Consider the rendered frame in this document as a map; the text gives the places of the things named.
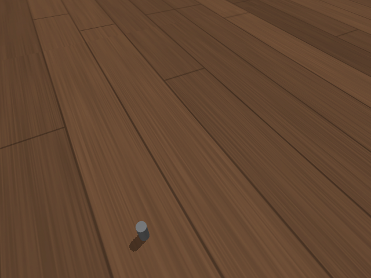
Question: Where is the can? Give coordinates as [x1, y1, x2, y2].
[136, 221, 150, 241]

